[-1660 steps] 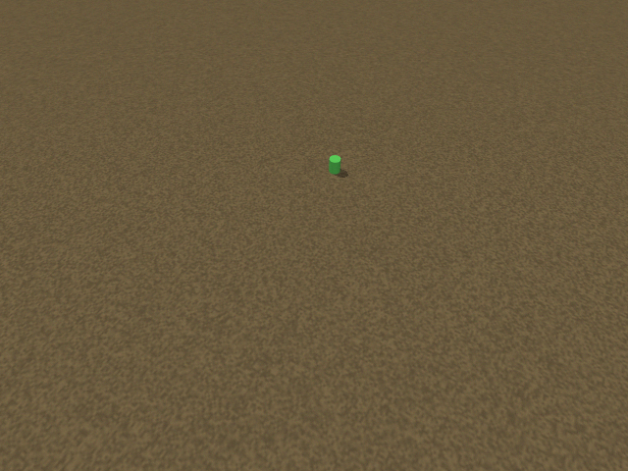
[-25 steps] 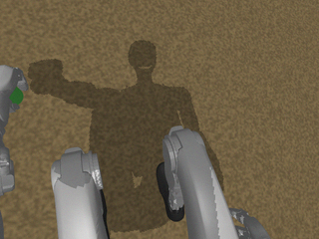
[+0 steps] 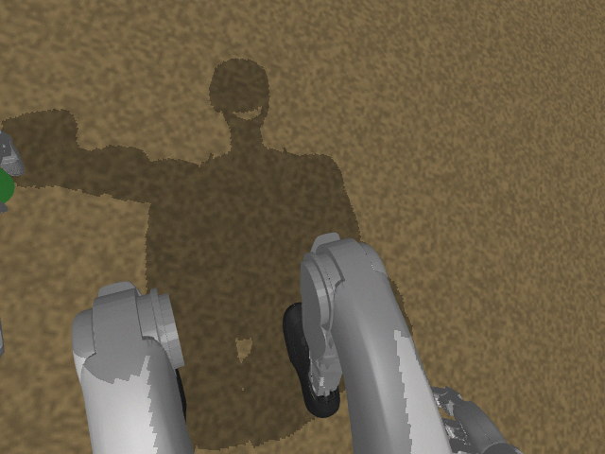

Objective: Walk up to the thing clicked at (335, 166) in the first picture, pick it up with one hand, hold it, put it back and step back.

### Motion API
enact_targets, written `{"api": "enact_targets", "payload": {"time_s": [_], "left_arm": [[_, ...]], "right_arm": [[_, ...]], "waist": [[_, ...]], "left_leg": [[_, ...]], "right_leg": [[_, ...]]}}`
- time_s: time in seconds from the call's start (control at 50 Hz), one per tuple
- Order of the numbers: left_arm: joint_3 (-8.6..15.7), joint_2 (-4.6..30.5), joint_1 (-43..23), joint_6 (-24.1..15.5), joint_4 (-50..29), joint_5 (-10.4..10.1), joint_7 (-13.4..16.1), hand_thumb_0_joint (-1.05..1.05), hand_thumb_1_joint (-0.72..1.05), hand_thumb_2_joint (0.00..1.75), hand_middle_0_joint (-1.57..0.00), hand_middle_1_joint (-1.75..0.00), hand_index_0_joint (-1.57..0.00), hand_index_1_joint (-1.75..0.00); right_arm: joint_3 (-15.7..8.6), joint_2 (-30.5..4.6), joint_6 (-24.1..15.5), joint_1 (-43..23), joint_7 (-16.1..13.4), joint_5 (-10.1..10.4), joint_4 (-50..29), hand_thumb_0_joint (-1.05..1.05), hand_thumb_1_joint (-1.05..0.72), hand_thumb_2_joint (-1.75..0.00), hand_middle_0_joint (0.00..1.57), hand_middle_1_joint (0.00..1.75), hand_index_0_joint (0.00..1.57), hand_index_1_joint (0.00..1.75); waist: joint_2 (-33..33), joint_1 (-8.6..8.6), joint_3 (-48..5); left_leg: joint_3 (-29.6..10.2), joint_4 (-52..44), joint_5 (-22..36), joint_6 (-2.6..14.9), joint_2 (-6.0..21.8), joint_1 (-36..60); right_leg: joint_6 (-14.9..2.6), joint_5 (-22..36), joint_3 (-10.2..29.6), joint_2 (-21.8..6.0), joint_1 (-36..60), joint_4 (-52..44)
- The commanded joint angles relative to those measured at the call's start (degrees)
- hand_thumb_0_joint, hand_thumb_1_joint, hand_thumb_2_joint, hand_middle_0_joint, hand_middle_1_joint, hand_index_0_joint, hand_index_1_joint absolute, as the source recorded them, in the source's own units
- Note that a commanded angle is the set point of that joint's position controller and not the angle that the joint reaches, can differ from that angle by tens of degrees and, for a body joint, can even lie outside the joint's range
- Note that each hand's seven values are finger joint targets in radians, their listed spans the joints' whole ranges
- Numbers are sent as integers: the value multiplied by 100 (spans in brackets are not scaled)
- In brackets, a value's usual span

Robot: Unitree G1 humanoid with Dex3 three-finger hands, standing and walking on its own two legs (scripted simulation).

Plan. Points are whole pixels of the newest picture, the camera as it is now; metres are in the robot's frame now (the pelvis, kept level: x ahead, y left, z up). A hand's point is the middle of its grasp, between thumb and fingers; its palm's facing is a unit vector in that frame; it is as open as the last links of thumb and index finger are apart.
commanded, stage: rest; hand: left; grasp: from above
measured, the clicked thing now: out of the picture +0.48 +0.31 -0.21
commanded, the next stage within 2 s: open in 1.50 s
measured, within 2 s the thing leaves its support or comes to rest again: rests again in 1.08 s
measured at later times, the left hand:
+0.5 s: hand (3, 190) +0.47 +0.30 -0.23, palm faces -0.47 -0.10 -0.88, open 7.1 cm
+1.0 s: hand (9, 195) +0.47 +0.30 -0.26, palm faces -0.46 -0.12 -0.88, open 7.1 cm
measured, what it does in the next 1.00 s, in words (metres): stands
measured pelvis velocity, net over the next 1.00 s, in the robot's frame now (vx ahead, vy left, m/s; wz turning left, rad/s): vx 0.00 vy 0.01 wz -0.08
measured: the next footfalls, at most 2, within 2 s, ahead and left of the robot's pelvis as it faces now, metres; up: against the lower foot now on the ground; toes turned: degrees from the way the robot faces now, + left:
none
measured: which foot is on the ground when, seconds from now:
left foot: down 0.00-1.00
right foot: down 0.00-1.00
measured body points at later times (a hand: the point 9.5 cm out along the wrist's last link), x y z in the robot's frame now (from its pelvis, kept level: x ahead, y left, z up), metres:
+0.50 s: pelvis +0.01 +0.00 -0.01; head +0.28 +0.10 +0.33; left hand +0.49 +0.30 -0.18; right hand +0.04 -0.26 -0.09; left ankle +0.07 +0.12 -0.29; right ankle +0.11 -0.13 -0.29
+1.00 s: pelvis +0.00 +0.01 -0.02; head +0.28 +0.11 +0.32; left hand +0.49 +0.30 -0.21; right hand +0.03 -0.26 -0.08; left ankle +0.07 +0.12 -0.29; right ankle +0.11 -0.13 -0.29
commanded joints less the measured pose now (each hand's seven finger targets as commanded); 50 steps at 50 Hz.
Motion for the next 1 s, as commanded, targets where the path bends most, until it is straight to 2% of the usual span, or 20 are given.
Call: {"api": "enact_targets", "payload": {"time_s": [0.0, 0.06, 0.18, 0.22, 0.32, 0.34, 0.38, 0.44, 0.46, 0.52, 0.54, 0.56, 0.66, 0.7, 0.76, 0.78, 0.8, 0.84, 0.92, 0.98], "left_arm": [[221, 1487, -1791, -18, -654, -4, 425, 0, 68, 63, -97, -78, -102, -73], [272, 1541, -1827, -26, -825, 3, 502, 0, 69, 63, -97, -77, -103, -71], [233, 1463, -1808, 62, -447, -29, 576, 0, 66, 65, -95, -76, -100, -70], [250, 1567, -1688, 57, -479, -41, 590, 0, 65, 65, -95, -75, -99, -70], [326, 1679, -1742, 45, -537, -58, 660, 0, 69, 68, -98, -76, -102, -71], [386, 1735, -1704, 34, -593, -66, 701, 0, 70, 66, -98, -76, -103, -71], [277, 1610, -1642, 53, -347, -22, 724, 0, 70, 66, -97, -75, -102, -70], [324, 1740, -1680, 39, -269, 1, 797, 0, 69, 67, -97, -76, -102, -71], [262, 1661, -1669, 54, -30, 2, 814, 0, 70, 66, -98, -75, -103, -69], [445, 1981, -1704, 3, -257, 42, 905, 0, 71, 66, -98, -76, -103, -70], [311, 1794, -1641, 35, 38, 83, 893, 0, 72, 65, -98, -77, -104, -71], [464, 1984, -1692, 15, -110, 45, 943, 0, 71, 66, -98, -76, -103, -70], [485, 2085, -1689, 21, 150, 86, 954, 0, 71, 67, -98, -77, -104, -71], [497, 2193, -1670, -11, -29, 59, 979, 0, 71, 67, -98, -76, -104, -71], [412, 2124, -1713, -18, 157, 65, 994, 0, 71, 67, -98, -77, -104, -72], [470, 2239, -1720, -35, 12, 55, 1010, 0, 72, 66, -98, -77, -103, -71], [337, 2022, -1709, -34, 105, 36, 999, 0, 70, 66, -97, -75, -102, -70], [483, 2282, -1649, -59, 58, 68, 1042, 0, 73, 65, -99, -76, -104, -70], [438, 2280, -1632, -52, 101, 82, 1121, 0, 69, 67, -97, -76, -102, -71], [412, 2242, -1714, -51, 226, 124, 1138, 0, 71, 68, -98, -77, -103, -71]], "right_arm": [[-404, -1538, -82, 1240, -36, -81, 47, 0, -91, -90, 20, 30, 20, 30], [-409, -1571, -91, 1212, -23, -111, -3, 0, -91, -90, 20, 30, 20, 30], [-350, -1617, -179, 1276, 32, -180, 73, 0, -90, -89, 20, 30, 20, 30], [-307, -1623, -200, 1250, 54, -195, 66, 0, -90, -90, 20, 30, 20, 30], [-254, -1686, -234, 1267, 120, -222, 53, 0, -90, -90, 20, 30, 20, 30], [-241, -1700, -228, 1271, 117, -227, 45, 0, -90, -90, 20, 30, 20, 30], [-214, -1700, -239, 1189, 134, -247, 49, 0, -90, -90, 20, 30, 20, 30], [-147, -1734, -259, 1188, 157, -284, 26, 0, -90, -90, 20, 30, 20, 30], [-118, -1774, -290, 1177, 175, -308, 44, 0, -90, -90, 20, 30, 20, 30], [-81, -1820, -323, 1125, 164, -334, -35, 0, -90, -90, 20, 30, 20, 30], [-54, -1826, -357, 1097, 195, -366, -30, 0, -91, -90, 20, 30, 20, 30], [-77, -1874, -358, 1086, 199, -370, -33, 0, -90, -90, 20, 30, 20, 30], [5, -1943, -435, 1127, 240, -469, -16, 0, -91, -90, 20, 30, 20, 30], [25, -1958, -447, 1010, 244, -446, -92, 0, -90, -90, 20, 30, 20, 30], [79, -1989, -485, 951, 272, -487, -113, 0, -91, -90, 20, 30, 20, 30], [68, -2033, -476, 990, 265, -478, -110, 0, -90, -90, 20, 30, 20, 30], [88, -2046, -509, 924, 264, -477, -176, 0, -91, -90, 20, 30, 20, 30], [87, -2072, -509, 986, 274, -509, -87, 0, -90, -90, 20, 30, 20, 30], [161, -2062, -527, 914, 316, -536, -115, 0, -91, -90, 20, 30, 20, 30], [182, -2098, -581, 897, 358, -566, -100, 0, -91, -90, 20, 30, 20, 30]], "waist": [[2193, -87, -3758], [2433, -49, -3911], [2155, -247, -3595], [2289, -149, -3680], [2374, -251, -3770], [2483, -192, -3849], [2499, -260, -3737], [2403, -303, -3644], [2330, -384, -3337], [2575, -311, -3626], [2480, -426, -3350], [2399, -409, -3503], [2430, -587, -3212], [2505, -444, -3332], [2349, -607, -3104], [2485, -549, -3214], [2490, -578, -3148], [2634, -570, -3207], [2591, -565, -3170], [2598, -704, -2973]], "left_leg": [[598, -1420, 1125, 177, 31, 2890], [561, -1474, 1111, 143, 41, 3014], [529, -1253, 1163, 178, 51, 2831], [518, -1262, 1196, 167, 61, 2845], [462, -1221, 1455, 144, 77, 2921], [448, -1260, 1534, 119, 79, 3025], [403, -1212, 1544, 101, 96, 3093], [435, -1136, 1453, 144, 90, 2865], [442, -1085, 1365, 143, 94, 2767], [392, -1153, 1475, 115, 104, 2999], [401, -1066, 1432, 124, 120, 2871], [370, -1088, 1416, 137, 127, 2870], [361, -1006, 1298, 142, 143, 2783], [328, -1080, 1259, 130, 146, 2797], [304, -981, 1094, 149, 169, 2659], [303, -1046, 1159, 144, 154, 2698], [275, -1005, 1247, 109, 159, 2783], [228, -1077, 1300, 85, 178, 2940], [232, -1033, 1261, 106, 179, 2782], [171, -959, 1332, 76, 213, 2894]], "right_leg": [[-500, 1175, -665, 169, 1856, -1070], [-520, 1139, -718, 170, 1769, -994], [-484, 1251, -748, 190, 1721, -959], [-493, 1279, -749, 208, 1831, -933], [-489, 1500, -816, 227, 1966, -858], [-490, 1539, -830, 217, 1986, -832], [-514, 1539, -865, 239, 1796, -762], [-478, 1546, -852, 249, 1987, -814], [-490, 1473, -871, 244, 1815, -798], [-483, 1545, -909, 253, 1979, -784], [-483, 1531, -926, 256, 1868, -751], [-471, 1528, -931, 279, 1967, -789], [-447, 1477, -975, 286, 1983, -785], [-469, 1414, -982, 315, 2070, -796], [-462, 1321, -1023, 326, 1960, -778], [-454, 1357, -1021, 325, 2029, -815], [-476, 1417, -1051, 307, 1910, -749], [-457, 1453, -1083, 322, 1944, -730], [-460, 1477, -1085, 342, 2047, -729], [-457, 1524, -1134, 331, 1836, -667]]}}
